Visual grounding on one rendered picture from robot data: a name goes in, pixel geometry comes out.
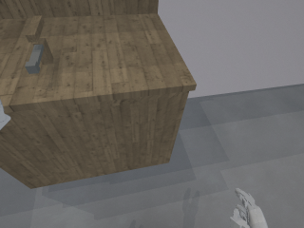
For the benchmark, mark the counter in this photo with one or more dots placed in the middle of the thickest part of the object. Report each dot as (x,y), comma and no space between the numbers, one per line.
(108,98)

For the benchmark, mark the tap lever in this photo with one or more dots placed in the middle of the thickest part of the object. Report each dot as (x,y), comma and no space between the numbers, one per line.
(32,66)

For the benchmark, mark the left robot hand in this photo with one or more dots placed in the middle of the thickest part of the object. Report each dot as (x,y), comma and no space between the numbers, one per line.
(4,118)

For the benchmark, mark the right robot hand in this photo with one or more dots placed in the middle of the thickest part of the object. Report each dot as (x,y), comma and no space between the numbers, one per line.
(251,217)

